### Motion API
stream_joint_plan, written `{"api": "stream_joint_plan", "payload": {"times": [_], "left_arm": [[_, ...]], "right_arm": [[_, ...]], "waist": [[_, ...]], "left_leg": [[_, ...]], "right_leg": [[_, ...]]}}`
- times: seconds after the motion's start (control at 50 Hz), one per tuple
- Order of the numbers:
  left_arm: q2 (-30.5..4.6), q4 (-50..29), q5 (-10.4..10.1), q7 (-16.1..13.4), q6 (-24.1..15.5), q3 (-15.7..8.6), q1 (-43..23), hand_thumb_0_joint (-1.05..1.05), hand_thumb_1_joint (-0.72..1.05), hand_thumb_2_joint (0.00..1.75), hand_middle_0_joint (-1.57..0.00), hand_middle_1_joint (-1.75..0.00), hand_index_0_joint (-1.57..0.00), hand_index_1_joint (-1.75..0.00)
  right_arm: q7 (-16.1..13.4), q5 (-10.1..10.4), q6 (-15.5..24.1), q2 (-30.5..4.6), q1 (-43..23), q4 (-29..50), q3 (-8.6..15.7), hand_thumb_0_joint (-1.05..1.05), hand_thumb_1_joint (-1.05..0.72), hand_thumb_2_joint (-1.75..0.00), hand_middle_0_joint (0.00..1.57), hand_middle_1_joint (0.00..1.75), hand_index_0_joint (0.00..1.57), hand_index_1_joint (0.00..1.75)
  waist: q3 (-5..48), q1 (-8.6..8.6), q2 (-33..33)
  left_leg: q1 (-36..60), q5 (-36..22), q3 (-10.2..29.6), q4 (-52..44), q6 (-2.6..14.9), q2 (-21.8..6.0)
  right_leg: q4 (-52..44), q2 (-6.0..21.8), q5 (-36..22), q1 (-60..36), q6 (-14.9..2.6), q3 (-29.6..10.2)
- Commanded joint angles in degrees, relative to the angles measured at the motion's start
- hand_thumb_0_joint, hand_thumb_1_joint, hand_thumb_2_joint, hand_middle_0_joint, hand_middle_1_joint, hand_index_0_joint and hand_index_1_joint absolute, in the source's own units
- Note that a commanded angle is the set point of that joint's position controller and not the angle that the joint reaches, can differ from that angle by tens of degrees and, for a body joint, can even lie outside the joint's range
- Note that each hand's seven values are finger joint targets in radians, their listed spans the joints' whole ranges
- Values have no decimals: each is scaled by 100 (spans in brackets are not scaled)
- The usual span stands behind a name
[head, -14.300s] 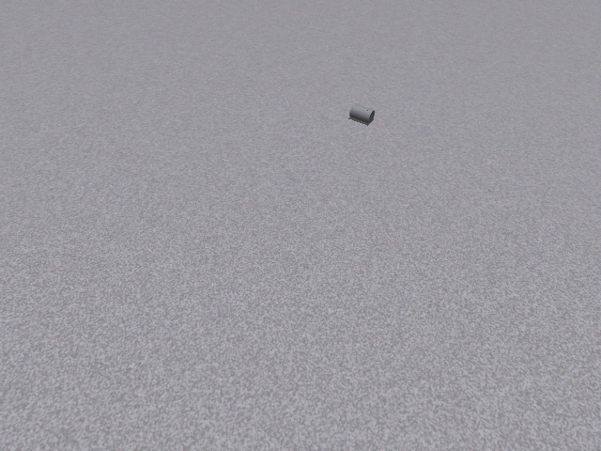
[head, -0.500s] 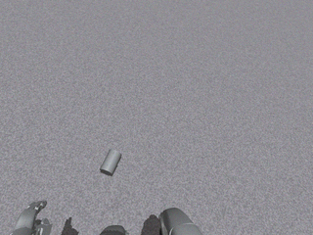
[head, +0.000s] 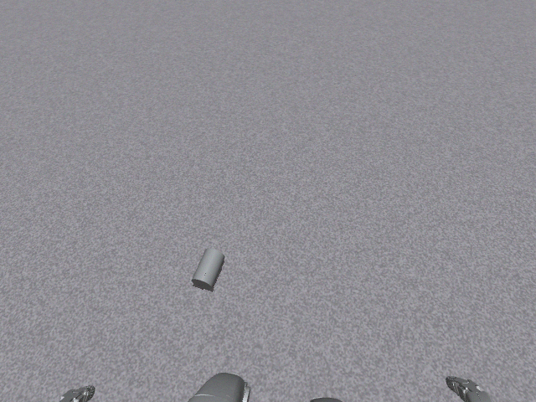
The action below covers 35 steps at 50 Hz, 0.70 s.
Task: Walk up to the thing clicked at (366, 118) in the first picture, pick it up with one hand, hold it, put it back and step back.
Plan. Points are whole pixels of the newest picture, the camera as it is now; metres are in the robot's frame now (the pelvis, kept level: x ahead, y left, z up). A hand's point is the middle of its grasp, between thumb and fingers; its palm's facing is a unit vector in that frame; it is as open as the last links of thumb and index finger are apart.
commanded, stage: walk up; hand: left
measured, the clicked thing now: (208, 268) +0.63 +0.27 -0.72
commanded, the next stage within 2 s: stand in 1.86 s
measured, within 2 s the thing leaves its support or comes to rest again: neither
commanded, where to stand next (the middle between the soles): +0.26 +0.01 m, yaw +2 degrees
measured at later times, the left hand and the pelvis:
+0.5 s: hand out of the picture -0.12 +0.26 -0.16, palm faces +0.02 -0.94 -0.35, open 7.4 cm; pelvis -0.15 -0.02 +0.00, yaw +0 degrees
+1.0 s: hand out of the picture -0.13 +0.28 -0.15, palm faces +0.09 -0.92 -0.39, open 7.4 cm; pelvis -0.15 -0.01 -0.01, yaw +5 degrees
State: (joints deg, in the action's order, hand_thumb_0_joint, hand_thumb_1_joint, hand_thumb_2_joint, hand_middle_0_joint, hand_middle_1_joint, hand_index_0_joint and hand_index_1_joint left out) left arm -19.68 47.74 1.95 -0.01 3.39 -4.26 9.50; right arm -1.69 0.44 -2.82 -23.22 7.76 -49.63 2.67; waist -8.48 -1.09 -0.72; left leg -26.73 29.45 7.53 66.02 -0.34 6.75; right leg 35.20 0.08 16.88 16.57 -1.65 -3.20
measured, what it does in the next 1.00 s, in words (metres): walks backwards: left foot, then right foot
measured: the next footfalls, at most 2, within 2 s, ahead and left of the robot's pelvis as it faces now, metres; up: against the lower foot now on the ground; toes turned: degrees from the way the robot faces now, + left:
left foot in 0.18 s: -0.05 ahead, +0.12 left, +0.00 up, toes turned +3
right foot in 0.54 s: -0.16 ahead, -0.15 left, +0.00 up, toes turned +3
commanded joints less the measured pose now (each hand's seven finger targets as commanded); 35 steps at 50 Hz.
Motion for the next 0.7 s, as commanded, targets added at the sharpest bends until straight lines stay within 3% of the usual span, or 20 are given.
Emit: {"api": "stream_joint_plan", "payload": {"times": [0.0, 0.08, 0.14, 0.16, 0.18, 0.2, 0.22, 0.24, 0.26, 0.3, 0.36, 0.42, 0.46, 0.5, 0.52, 0.54, 0.56, 0.58, 0.64, 0.68], "left_arm": [[-1310, -787, 78, -155, -114, -398, -199, 0, 90, 90, -20, -30, -20, -30], [-1372, -869, 87, -167, -30, -413, -3, 0, 90, 90, -20, -30, -20, -30], [-1486, -940, -42, -99, 34, -364, -276, 0, 90, 90, -20, -30, -20, -30], [-1326, -985, -54, -78, 57, -293, -217, 0, 90, 90, -20, -30, -20, -30], [-1100, -982, -82, -62, 53, -236, -177, 0, 90, 90, -20, -30, -20, -30], [-1253, -1015, -83, -130, 42, -339, -484, 0, 90, 90, -20, -30, -20, -30], [-1419, -943, -10, -174, 55, -404, -516, 0, 90, 90, -20, -30, -20, -30], [-1482, -814, -4, -141, 69, -425, -396, 0, 90, 90, -20, -30, -20, -30], [-1390, -645, -70, -99, 72, -440, -141, 0, 90, 90, -20, -30, -20, -30], [-1355, -421, -110, -31, 28, -446, 294, 0, 90, 90, -20, -30, -20, -30], [-1250, -359, -66, 62, -123, -343, 248, 0, 90, 90, -20, -30, -20, -30], [-1312, -251, -53, 105, -299, -261, 203, 0, 90, 90, -20, -30, -20, -30], [-1311, 45, -28, 77, -390, -307, 568, 0, 90, 90, -20, -30, -20, -30], [-1206, 455, 13, 22, -497, -344, 1173, 0, 90, 90, -20, -30, -20, -30], [-1481, 504, 73, -1, -542, -419, 1317, 0, 90, 90, -20, -30, -20, -30], [-1765, 356, 130, -19, -579, -480, 1158, 0, 90, 90, -20, -30, -20, -30], [-2224, 170, 150, -43, -557, -558, 718, 0, 90, 90, -20, -30, -20, -30], [-2211, 69, 129, -39, -577, -528, 240, 0, 90, 90, -20, -30, -20, -30], [-1620, 73, 41, -59, -698, -415, 86, 0, 90, 90, -20, -30, -20, -30], [-1679, 165, -4, -31, -727, -452, 525, 0, 90, 90, -20, -30, -20, -30]], "right_arm": [[-151, -37, 206, -897, 284, 375, 207, 0, -90, -90, 20, 30, 20, 30], [-134, -133, 261, -858, 402, 454, 254, 0, -90, -90, 20, 30, 20, 30], [-83, -181, 288, -918, 1001, 191, 334, 0, -90, -90, 20, 30, 20, 30], [-77, -236, 301, -1073, 911, 237, 385, 0, -90, -90, 20, 30, 20, 30], [-65, -330, 298, -1579, 734, 285, 515, 0, -90, -90, 20, 30, 20, 30], [-10, -325, 276, -1996, 436, 436, 557, 0, -90, -90, 20, 30, 20, 30], [-33, -311, 303, -2112, 132, 543, 594, 0, -90, -90, 20, 30, 20, 30], [-59, -338, 333, -1827, -112, 560, 539, 0, -90, -90, 20, 30, 20, 30], [-58, -360, 345, -1543, -282, 606, 445, 0, -90, -90, 20, 30, 20, 30], [-78, -307, 401, -1199, -314, 599, 364, 0, -90, -90, 20, 30, 20, 30], [25, -275, 429, -1094, 55, 484, 376, 0, -90, -90, 20, 30, 20, 30], [112, -324, 379, -1287, 304, 487, 460, 0, -90, -90, 20, 30, 20, 30], [166, -376, 277, -1449, 284, 517, 520, 0, -90, -90, 20, 30, 20, 30], [190, -322, 194, -1308, 148, 553, 473, 0, -90, -90, 20, 30, 20, 30], [191, -256, 186, -934, 116, 647, 381, 0, -90, -90, 20, 30, 20, 30], [201, -191, 206, -538, 73, 747, 235, 0, -90, -90, 20, 30, 20, 30], [144, -242, 220, -934, -311, 731, 359, 0, -90, -90, 20, 30, 20, 30], [160, -200, 249, -1176, -199, 606, 463, 0, -90, -90, 20, 30, 20, 30], [237, -113, 326, -971, 280, 286, 414, 0, -90, -90, 20, 30, 20, 30], [256, -140, 360, -940, 374, 248, 367, 0, -90, -90, 20, 30, 20, 30]], "waist": [[895, -88, 997], [1168, -184, 1355], [1475, 156, 1052], [1386, 140, 525], [1314, 86, -738], [1140, 231, -1102], [844, 265, -1213], [658, 108, -802], [681, -81, -552], [705, -249, -502], [844, 115, -863], [991, 383, -1282], [922, 241, -1390], [787, -98, -904], [744, -146, -38], [463, -161, 1018], [-90, -334, 725], [-490, -132, 747], [-286, 152, 619], [-79, -65, 994]], "left_leg": [[-173, 94, -221, -704, -143, -138], [189, 3, -580, -2378, -93, -479], [1461, -1457, -815, -3995, 96, -515], [1708, -1773, -130, -4415, 291, -879], [2115, -2421, 1554, -4536, 800, -2081], [1205, -2757, 2253, -4727, 1574, -2984], [323, -2449, 2734, -4986, 1962, -3371], [251, -2409, 2099, -4872, 1840, -3069], [556, -2781, 1253, -4665, 1530, -2519], [1027, -2473, 464, -4516, 1071, -1938], [1956, -539, 485, -4637, 947, -1656], [2237, 347, 596, -4730, 1209, -1901], [1519, 463, 457, -4637, 1192, -1894], [775, 448, -42, -3905, 841, -1536], [-28, 379, -298, -3008, 475, -1202], [-1039, 364, -663, -2024, 38, -507], [-715, 188, 73, -1595, -9, -622], [-279, -92, 250, -1212, -10, -781], [-519, -960, 237, -1371, 0, -526], [-481, -979, -11, -1448, -48, -543]], "right_leg": [[-662, 1039, -3259, -1097, -1034, -756], [-377, 1249, -3281, -1564, -1057, -931], [62, 1180, -2130, -788, -731, -893], [318, 910, -1323, -199, -442, -778], [1305, 97, 306, 1019, -91, -281], [2481, -451, 1942, 983, 66, -185], [3433, -355, 2110, 649, 91, -731], [3732, -381, 1762, 614, 82, -884], [3931, -550, 1435, 755, 56, -1005], [3768, -630, 908, 977, 70, -844], [2071, -358, 890, 1042, 245, -427], [555, -185, 1592, 624, 338, 76], [-402, -204, 1726, -297, 166, 359], [-1748, -286, 560, -1245, -34, 395], [-1874, 200, 969, -1668, -234, -672], [-2384, 1312, 2179, -1515, -568, -2568], [-2667, 2093, 3523, 133, -1089, -3257], [-2706, 2193, 3686, 811, -1232, -3227], [-2371, 1128, 1462, -382, -594, -1361], [-2192, 1098, 667, -736, -574, -1108]]}}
